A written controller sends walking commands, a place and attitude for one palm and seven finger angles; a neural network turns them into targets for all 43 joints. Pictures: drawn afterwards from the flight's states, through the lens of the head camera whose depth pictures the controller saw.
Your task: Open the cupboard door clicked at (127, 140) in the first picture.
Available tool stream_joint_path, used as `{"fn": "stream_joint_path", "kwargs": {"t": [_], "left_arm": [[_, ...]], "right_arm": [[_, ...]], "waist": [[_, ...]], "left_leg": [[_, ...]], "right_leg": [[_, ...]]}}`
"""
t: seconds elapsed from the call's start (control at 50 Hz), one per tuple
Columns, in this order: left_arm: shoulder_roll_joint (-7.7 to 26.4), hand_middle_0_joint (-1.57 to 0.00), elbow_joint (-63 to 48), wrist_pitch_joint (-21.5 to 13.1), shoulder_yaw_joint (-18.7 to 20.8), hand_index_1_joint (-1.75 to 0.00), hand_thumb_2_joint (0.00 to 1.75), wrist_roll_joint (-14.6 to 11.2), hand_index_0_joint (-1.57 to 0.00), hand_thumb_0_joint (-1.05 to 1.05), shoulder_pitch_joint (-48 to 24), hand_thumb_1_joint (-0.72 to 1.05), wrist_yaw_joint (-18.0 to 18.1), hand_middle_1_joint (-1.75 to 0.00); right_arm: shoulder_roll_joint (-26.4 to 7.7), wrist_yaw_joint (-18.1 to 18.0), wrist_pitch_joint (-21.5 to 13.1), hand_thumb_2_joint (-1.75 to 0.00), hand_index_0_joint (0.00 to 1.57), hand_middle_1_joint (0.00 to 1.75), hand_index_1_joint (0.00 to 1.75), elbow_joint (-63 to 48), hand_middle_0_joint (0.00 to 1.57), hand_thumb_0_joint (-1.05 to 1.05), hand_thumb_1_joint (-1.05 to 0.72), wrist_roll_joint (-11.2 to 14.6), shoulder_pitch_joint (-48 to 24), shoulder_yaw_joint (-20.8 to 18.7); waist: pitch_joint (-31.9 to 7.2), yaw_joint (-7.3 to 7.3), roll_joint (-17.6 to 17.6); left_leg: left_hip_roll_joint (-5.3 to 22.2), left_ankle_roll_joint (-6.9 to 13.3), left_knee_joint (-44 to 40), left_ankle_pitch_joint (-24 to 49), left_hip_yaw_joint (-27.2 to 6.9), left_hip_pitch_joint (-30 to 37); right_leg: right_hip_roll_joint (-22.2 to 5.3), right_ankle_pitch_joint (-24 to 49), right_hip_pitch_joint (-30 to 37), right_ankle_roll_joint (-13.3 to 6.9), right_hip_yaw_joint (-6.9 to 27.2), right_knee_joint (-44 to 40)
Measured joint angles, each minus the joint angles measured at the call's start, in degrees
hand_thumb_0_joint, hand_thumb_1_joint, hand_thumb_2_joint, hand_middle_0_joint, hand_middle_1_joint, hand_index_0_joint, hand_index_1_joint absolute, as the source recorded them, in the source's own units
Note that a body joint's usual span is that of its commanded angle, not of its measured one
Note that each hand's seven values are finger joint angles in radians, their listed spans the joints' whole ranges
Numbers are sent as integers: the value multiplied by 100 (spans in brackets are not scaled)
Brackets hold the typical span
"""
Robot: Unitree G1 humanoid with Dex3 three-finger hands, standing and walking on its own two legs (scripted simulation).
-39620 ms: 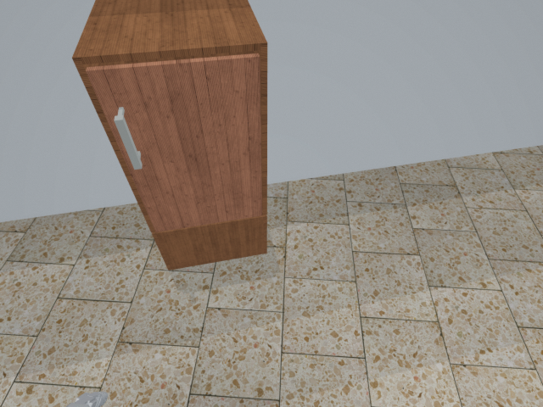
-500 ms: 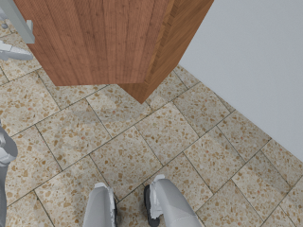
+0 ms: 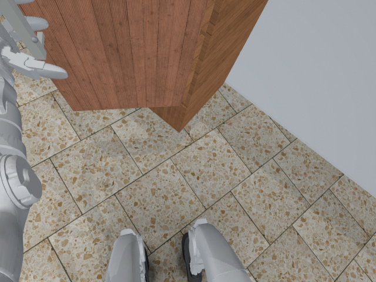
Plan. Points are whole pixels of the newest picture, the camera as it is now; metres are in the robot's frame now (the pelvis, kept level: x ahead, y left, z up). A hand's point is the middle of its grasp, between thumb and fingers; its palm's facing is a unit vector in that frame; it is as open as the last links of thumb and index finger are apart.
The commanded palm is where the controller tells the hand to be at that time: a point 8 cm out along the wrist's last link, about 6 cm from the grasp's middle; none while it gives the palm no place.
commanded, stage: slide the fingers in behind the handle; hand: left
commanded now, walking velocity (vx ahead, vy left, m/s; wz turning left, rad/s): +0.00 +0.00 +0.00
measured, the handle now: (22, 17) +0.61 +0.24 +0.06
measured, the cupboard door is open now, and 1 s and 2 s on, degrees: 47 46 71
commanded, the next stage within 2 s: close the thumb around the handle in 0.42 s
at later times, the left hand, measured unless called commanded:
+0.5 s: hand (29, 41) +0.56 +0.23 +0.06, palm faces +0.03 -1.00 -0.01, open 14.0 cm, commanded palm +0.54 +0.24 +0.06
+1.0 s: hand (37, 40) +0.56 +0.21 +0.06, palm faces +0.03 -1.00 -0.02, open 7.9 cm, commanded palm +0.54 +0.24 +0.06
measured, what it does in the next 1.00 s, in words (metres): stands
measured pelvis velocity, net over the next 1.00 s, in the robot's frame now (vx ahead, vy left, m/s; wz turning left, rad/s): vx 0.00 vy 0.00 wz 0.00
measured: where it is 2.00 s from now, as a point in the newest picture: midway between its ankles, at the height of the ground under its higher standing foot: (167, 274)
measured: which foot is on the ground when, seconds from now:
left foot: down 0.00-1.00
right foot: down 0.00-1.00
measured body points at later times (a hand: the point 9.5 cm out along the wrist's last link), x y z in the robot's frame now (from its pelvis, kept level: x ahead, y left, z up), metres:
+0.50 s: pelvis +0.00 +0.00 -0.01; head +0.19 +0.04 +0.40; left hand +0.55 +0.28 +0.06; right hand -0.02 -0.26 -0.10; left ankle +0.01 +0.09 -0.63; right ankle +0.03 -0.12 -0.63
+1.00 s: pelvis +0.00 +0.00 +0.00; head +0.19 +0.04 +0.41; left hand +0.55 +0.27 +0.06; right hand -0.02 -0.25 -0.10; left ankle +0.01 +0.09 -0.63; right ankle +0.03 -0.12 -0.63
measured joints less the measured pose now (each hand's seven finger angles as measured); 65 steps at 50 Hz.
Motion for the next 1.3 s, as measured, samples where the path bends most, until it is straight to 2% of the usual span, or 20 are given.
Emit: {"fn": "stream_joint_path", "kwargs": {"t": [0.14, 0.42, 0.64, 0.8, 0.98, 1.12, 1.2, 1.3], "left_arm": [[44, -29, 188, -14, 68, -120, 30, 104, -30, -2, -59, -50, 140, -120], [243, -30, 239, -44, 114, -120, 30, 23, -30, -2, -124, -50, -44, -120], [101, -30, 141, 36, -7, -121, 32, -16, -30, -2, -138, -45, -32, -121], [53, -32, 190, -8, 3, -124, 45, 67, -32, -1, -152, -15, 106, -124], [-43, -35, 165, -35, -18, -129, 65, 42, -35, -1, -50, 32, 138, -129], [20, -38, 250, -94, 57, -133, 80, 61, -38, 0, -61, 67, 146, -133], [52, -39, 157, -85, 33, -134, 84, 82, -39, 1, -41, 78, 80, -134], [28, -38, 107, -62, 92, -135, 84, 28, -38, 2, -6, 79, 44, -135]], "right_arm": [[-22, -13, -34, -90, 21, 30, 30, -42, 20, 0, -90, -8, -8, 20], [-56, -55, -79, -90, 21, 30, 30, -31, 20, 0, -90, 20, -57, 30], [-39, -45, -69, -90, 21, 30, 30, 33, 20, 0, -90, 7, -46, 21], [-18, -25, -86, -90, 21, 30, 30, 8, 20, 0, -90, -26, -28, 30], [7, -5, -34, -90, 21, 30, 30, 17, 20, 0, -90, -13, 21, 25], [-5, -20, -58, -90, 21, 30, 30, 13, 20, 0, -90, -14, -9, 30], [-20, -28, -64, -90, 21, 30, 30, -4, 20, 0, -90, -16, -19, 3], [-39, -34, -42, -90, 21, 30, 30, -14, 20, 0, -90, 3, -48, 2]], "waist": [[-14, -60, 3], [25, -59, -17], [6, -22, -11], [2, -67, 12], [-3, -27, 27], [1, -49, 14], [-1, -57, 17], [10, -50, 9]], "left_leg": [[12, -11, 6, 0, 0, 14], [20, -8, 120, -11, -8, -135], [-15, 13, 92, 2, -31, -125], [-19, 28, 67, -8, -16, -83], [-18, 32, 5, -16, 22, 18], [-6, 24, 26, -29, 23, 6], [-4, 13, 57, -36, 10, -40], [8, 9, 48, -38, 17, -16]], "right_leg": [[12, -2, 4, -15, 2, 18], [19, -6, -144, -15, -3, 124], [-8, 5, -101, 12, -23, 66], [-10, 4, -59, 28, -6, 33], [-7, -4, 17, 36, 34, -5], [5, -17, -5, 25, 37, 25], [8, -26, -47, 15, 25, 55], [20, -22, -32, 12, 34, 47]]}}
